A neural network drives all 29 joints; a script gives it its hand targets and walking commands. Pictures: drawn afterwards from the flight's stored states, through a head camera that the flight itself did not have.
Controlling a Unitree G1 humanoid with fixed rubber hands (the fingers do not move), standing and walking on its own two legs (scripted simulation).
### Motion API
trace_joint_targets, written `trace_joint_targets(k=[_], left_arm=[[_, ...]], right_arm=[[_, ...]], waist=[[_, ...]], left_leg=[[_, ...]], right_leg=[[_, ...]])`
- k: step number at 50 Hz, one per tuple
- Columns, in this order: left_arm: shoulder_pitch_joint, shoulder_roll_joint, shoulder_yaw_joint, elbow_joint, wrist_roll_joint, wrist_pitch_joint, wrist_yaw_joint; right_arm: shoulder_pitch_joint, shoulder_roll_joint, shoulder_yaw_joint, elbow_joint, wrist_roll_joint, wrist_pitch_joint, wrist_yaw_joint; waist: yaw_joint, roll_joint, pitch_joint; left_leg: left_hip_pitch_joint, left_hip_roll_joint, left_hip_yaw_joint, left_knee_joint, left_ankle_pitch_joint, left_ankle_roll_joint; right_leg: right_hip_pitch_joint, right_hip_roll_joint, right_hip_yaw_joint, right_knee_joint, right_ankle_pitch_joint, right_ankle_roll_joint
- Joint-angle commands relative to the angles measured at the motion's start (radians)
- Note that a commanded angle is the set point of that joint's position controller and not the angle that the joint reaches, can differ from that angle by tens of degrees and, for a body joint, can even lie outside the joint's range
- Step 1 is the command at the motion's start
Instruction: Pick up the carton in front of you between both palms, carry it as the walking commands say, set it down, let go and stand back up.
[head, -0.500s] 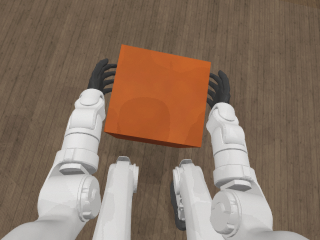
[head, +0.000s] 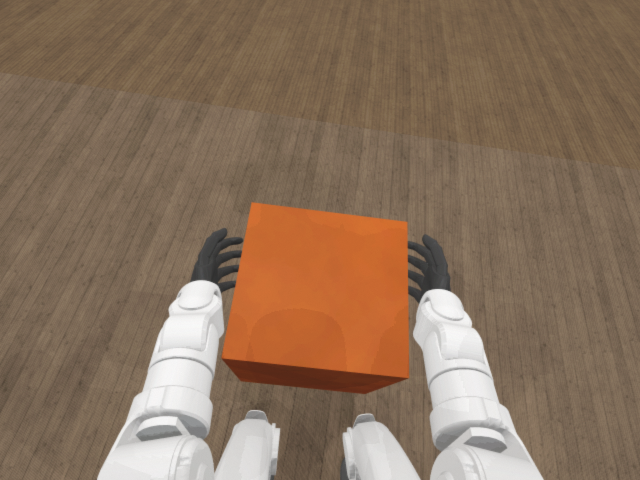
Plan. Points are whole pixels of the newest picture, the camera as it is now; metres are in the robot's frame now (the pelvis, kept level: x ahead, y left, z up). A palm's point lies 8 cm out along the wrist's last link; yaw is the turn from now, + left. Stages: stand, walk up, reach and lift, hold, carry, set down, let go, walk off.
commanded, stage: reach and lift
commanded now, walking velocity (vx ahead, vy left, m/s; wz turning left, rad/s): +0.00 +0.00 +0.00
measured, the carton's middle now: (315, 310) +0.36 +0.01 -0.11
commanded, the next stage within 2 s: hold in 1.54 s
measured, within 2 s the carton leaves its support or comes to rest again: neither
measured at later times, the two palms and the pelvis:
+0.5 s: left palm (178, 260) +0.33 +0.15 +0.12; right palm (490, 254) +0.34 -0.15 +0.12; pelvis +0.04 -0.01 +0.10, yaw +0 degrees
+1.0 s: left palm (167, 252) +0.32 +0.15 +0.14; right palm (500, 246) +0.33 -0.15 +0.15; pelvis +0.02 +0.00 +0.11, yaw +0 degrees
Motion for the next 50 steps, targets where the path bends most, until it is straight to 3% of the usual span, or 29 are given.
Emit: trace_joint_targets(k=[1,11,22,28,34,40,50], left_arm=[[-0.483,-1.063,-0.531,-0.038,-0.127,-0.020,-0.217],[-0.352,-1.075,-0.576,-0.130,-0.133,0.035,-0.230],[-0.253,-1.076,-0.625,-0.270,-0.159,0.186,-0.254],[-0.246,-1.051,-0.563,-0.286,-0.129,0.270,-0.265],[-0.351,-1.056,-0.487,-0.240,-0.097,0.283,-0.290],[-0.424,-1.074,-0.505,-0.261,-0.105,0.279,-0.297],[-0.376,-1.070,-0.517,-0.286,-0.101,0.296,-0.287]], right_arm=[[-0.501,1.016,0.607,0.055,0.102,0.013,0.262],[-0.352,1.022,0.648,0.009,0.084,0.071,0.288],[-0.226,1.033,0.682,-0.086,0.102,0.219,0.324],[-0.228,1.002,0.627,-0.088,0.076,0.297,0.344],[-0.334,1.004,0.550,-0.051,0.043,0.307,0.363],[-0.407,1.021,0.565,-0.073,0.049,0.303,0.370],[-0.368,0.989,0.571,-0.099,0.045,0.316,0.373]], waist=[[0.012,0.052,-0.518],[0.020,0.041,-0.379],[0.022,0.026,-0.179],[0.030,0.021,0.000],[0.028,0.016,0.053],[0.026,0.019,-0.018],[0.022,0.034,-0.030]], left_leg=[[0.529,-0.086,-0.003,-0.221,0.258,0.019],[0.781,-0.063,-0.025,-0.441,0.376,0.020],[1.033,-0.044,-0.017,-0.675,0.462,0.006],[1.082,-0.038,-0.006,-0.774,0.354,0.012],[1.087,-0.031,0.007,-0.791,0.237,0.024],[1.112,-0.031,0.011,-0.786,0.248,0.022],[1.155,-0.033,0.006,-0.815,0.312,0.011]], right_leg=[[0.296,0.086,-0.019,-0.228,0.233,-0.009],[0.591,0.061,0.016,-0.452,0.362,-0.018],[0.896,0.029,0.027,-0.695,0.482,-0.019],[0.942,0.014,0.028,-0.800,0.382,-0.022],[0.921,0.006,0.016,-0.821,0.244,-0.031],[0.955,0.009,0.008,-0.817,0.257,-0.031],[1.001,0.020,-0.001,-0.836,0.321,-0.028]])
